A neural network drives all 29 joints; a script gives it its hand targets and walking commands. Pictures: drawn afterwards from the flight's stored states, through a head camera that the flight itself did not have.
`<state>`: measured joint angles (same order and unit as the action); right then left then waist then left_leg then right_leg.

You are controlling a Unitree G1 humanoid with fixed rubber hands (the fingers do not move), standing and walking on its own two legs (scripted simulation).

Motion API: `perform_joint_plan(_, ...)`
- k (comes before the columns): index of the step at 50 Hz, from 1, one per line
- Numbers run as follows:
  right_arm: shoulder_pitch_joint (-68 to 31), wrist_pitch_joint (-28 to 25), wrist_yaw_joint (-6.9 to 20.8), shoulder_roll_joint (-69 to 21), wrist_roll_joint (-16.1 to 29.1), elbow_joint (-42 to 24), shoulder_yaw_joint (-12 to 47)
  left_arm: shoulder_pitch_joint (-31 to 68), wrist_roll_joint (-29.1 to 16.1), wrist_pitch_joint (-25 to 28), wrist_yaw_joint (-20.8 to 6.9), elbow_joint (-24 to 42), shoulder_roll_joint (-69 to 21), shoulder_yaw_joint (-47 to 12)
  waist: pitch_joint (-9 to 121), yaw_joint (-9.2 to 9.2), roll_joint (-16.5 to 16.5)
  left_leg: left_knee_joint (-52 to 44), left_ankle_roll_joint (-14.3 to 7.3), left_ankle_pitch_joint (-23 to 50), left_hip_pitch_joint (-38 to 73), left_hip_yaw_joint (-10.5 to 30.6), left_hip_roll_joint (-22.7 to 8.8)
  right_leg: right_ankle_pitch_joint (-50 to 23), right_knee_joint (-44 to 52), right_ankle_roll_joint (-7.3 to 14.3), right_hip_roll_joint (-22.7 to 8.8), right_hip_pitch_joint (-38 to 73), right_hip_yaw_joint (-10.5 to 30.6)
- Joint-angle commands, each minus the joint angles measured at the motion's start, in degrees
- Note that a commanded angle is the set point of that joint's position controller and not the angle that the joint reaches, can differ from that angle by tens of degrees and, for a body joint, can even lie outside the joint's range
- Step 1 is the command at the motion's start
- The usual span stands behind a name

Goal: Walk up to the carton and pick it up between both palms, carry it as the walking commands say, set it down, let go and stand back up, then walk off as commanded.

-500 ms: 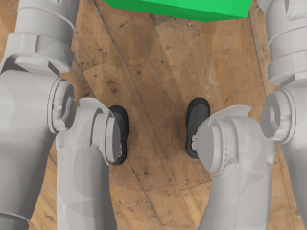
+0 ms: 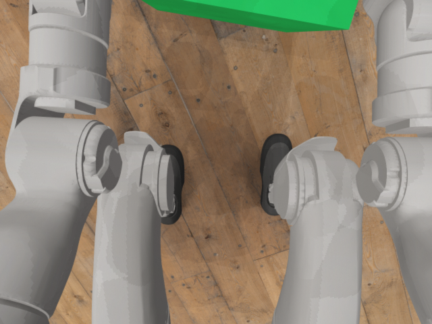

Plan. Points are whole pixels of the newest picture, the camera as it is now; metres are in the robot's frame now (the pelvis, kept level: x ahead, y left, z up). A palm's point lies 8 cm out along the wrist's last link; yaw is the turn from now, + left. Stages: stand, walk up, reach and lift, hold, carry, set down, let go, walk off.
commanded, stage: reach and lift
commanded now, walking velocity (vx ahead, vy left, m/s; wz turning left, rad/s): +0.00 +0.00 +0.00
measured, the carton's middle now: out of the picture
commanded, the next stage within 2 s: none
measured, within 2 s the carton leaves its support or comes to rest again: neither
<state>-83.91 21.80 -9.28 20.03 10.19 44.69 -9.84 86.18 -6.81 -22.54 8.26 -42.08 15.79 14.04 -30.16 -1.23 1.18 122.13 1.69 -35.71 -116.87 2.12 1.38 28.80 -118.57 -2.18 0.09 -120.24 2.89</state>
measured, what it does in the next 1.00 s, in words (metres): rises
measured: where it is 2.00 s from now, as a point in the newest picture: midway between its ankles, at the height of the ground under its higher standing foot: (221, 192)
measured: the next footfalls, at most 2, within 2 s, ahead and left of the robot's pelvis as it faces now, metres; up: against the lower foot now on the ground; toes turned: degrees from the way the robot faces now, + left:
none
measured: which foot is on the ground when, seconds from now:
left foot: down 0.00-1.00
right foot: down 0.00-1.00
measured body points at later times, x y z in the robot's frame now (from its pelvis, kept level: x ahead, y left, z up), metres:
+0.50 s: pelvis -0.02 +0.00 +0.04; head +0.34 -0.01 +0.29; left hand +0.57 +0.14 -0.07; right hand +0.55 -0.19 -0.09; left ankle +0.11 +0.13 -0.37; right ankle +0.14 -0.13 -0.37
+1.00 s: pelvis -0.03 +0.00 +0.09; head +0.31 -0.02 +0.37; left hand +0.55 +0.14 +0.01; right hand +0.53 -0.19 -0.01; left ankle +0.11 +0.13 -0.37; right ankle +0.14 -0.13 -0.37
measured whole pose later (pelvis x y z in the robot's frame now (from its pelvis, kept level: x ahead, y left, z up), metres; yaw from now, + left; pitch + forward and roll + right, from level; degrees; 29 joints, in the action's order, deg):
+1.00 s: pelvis -0.03 +0.00 +0.09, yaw +0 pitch +23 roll +0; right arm -78.2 30.4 -8.9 14.5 4.4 34.7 -16.3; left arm 81.0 -1.4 -29.2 5.5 -34.4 12.1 19.9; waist -30.1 -1.8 1.3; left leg 104.0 1.7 -29.1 -98.0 2.2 1.7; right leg 23.2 -100.7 -2.3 0.1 -100.6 2.9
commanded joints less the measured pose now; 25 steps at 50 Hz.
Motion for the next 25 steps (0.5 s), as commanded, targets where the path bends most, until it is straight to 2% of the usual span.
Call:
perform_joint_plan(1, -46.8, -2.3, 17.5, -59.5, 2.9, -27.2, 23.0, 38.3, -5.8, 1.1, -17.9, 17.5, -63.5, -27.5, 144.8, -3.25, 0.1, -13.9, 0.1, 30.7, 47.0, -7.0, 8.0, -29.6, 8.0, 1.6, 7.7, 59.1, -10.3)
perform_joint_plan(4, -46.7, -1.5, 17.7, -60.1, 2.3, -25.7, 22.5, 37.9, -4.8, 0.4, -18.3, 15.2, -63.9, -26.7, 142.3, -2.94, -0.2, -14.9, -0.1, 27.2, 45.0, -7.4, 8.1, -26.3, 9.8, 1.5, 7.7, 58.1, -10.0)
perform_joint_plan(5, -46.2, -1.1, 17.8, -61.0, 2.4, -25.9, 22.5, 39.1, -5.0, 0.3, -18.3, 16.9, -63.5, -27.3, 144.2, -2.78, 0.3, -15.2, 0.0, 27.4, 46.4, -7.8, 8.2, -26.8, 10.5, 1.6, 7.8, 59.6, -9.9)
perform_joint_plan(9, -48.0, -0.1, 18.2, -60.4, 1.8, -26.1, 22.3, 38.2, -4.6, -1.1, -18.6, 14.0, -65.7, -26.2, 144.1, -3.75, 0.3, -16.8, -0.3, 24.4, 47.7, -7.3, 8.2, -23.0, 11.9, 1.5, 7.5, 59.1, -10.7)
perform_joint_plan(12, -46.6, 1.1, 18.7, -62.6, 1.8, -24.1, 21.9, 40.3, -4.0, -1.4, -18.8, 15.4, -64.7, -26.1, 143.9, -2.88, 0.3, -17.9, -0.5, 22.2, 46.9, -7.7, 8.1, -21.3, 13.3, 1.7, 7.6, 59.2, -10.3)
perform_joint_plan(15, -49.2, 1.7, 18.9, -61.8, 1.7, -26.3, 22.1, 40.2, -3.8, -2.4, -19.0, 14.2, -65.5, -25.5, 145.4, -2.95, 0.0, -18.6, -0.7, 21.5, 48.6, -7.6, 8.3, -19.9, 14.3, 1.6, 7.8, 59.4, -10.5)
perform_joint_plan(16, -49.7, 1.9, 18.8, -62.2, 2.0, -27.9, 22.6, 39.8, -4.4, -2.8, -19.2, 15.1, -66.3, -26.1, 148.4, -3.51, 0.1, -18.8, -0.7, 22.4, 49.4, -7.5, 8.4, -21.5, 14.5, 1.7, 7.9, 62.3, -10.5)
perform_joint_plan(17, -48.9, 2.4, 18.9, -62.5, 1.9, -26.4, 22.1, 41.1, -4.7, -2.9, -19.1, 15.8, -66.2, -26.3, 148.4, -3.66, 0.4, -19.1, -0.7, 21.3, 49.4, -7.6, 8.5, -20.3, 14.8, 1.8, 7.8, 61.9, -10.5)
perform_joint_plan(18, -48.8, 2.6, 18.9, -63.1, 2.1, -27.9, 23.0, 40.7, -4.8, -3.0, -19.2, 16.8, -66.2, -26.7, 150.1, -3.26, -0.2, -19.6, -0.5, 23.0, 50.1, -7.6, 8.7, -22.2, 15.3, 1.8, 8.0, 63.4, -10.4)
perform_joint_plan(19, -49.0, 2.8, 19.1, -61.9, 1.4, -27.4, 22.0, 39.3, -4.3, -3.5, -19.2, 14.8, -67.2, -25.9, 148.4, -4.05, -0.2, -20.3, -0.5, 22.2, 50.8, -6.9, 8.5, -20.7, 15.6, 1.8, 8.2, 61.1, -11.0)
perform_joint_plan(20, -48.9, 2.8, 19.4, -62.4, 2.3, -27.8, 22.8, 39.5, -4.3, -3.6, -19.0, 15.8, -66.8, -26.5, 150.6, -3.14, 0.8, -20.4, -0.4, 23.1, 52.7, -7.1, 8.4, -21.2, 15.7, 1.9, 8.1, 61.5, -10.7)
perform_joint_plan(21, -49.0, 2.9, 19.4, -62.5, 2.2, -28.9, 23.0, 37.9, -4.3, -3.9, -19.0, 14.9, -67.2, -26.3, 151.1, -2.84, 0.2, -20.5, -0.5, 23.9, 52.7, -7.1, 8.6, -21.8, 16.1, 1.9, 8.3, 62.0, -10.6)
perform_joint_plan(22, -48.7, 3.1, 19.5, -63.1, 1.9, -26.9, 22.6, 38.2, -4.0, -3.9, -19.0, 14.1, -67.6, -25.8, 149.5, -3.48, -0.6, -20.7, -0.6, 22.7, 51.8, -6.8, 8.4, -20.7, 16.4, 1.8, 8.2, 61.1, -10.8)
perform_joint_plan(25, -48.2, 3.5, 19.7, -64.2, 3.1, -29.1, 23.8, 37.4, -4.4, -4.2, -19.1, 16.4, -68.3, -26.6, 154.1, -2.76, 0.5, -21.6, -0.6, 25.5, 54.9, -6.8, 8.8, -23.2, 17.4, 1.7, 8.6, 63.9, -10.5)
